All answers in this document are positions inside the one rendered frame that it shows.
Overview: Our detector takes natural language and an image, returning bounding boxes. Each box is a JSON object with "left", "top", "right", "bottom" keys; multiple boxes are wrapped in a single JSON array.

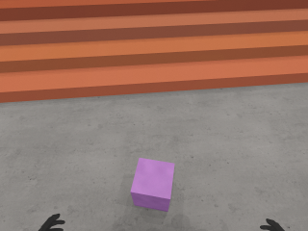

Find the robot left hand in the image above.
[{"left": 39, "top": 214, "right": 65, "bottom": 231}]

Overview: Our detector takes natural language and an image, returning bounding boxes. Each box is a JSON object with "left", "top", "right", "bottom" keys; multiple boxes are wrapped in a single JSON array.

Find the carton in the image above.
[{"left": 130, "top": 158, "right": 175, "bottom": 212}]

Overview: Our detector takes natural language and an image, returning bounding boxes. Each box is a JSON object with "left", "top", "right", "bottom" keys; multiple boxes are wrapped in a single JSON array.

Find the robot right hand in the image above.
[{"left": 260, "top": 218, "right": 285, "bottom": 231}]

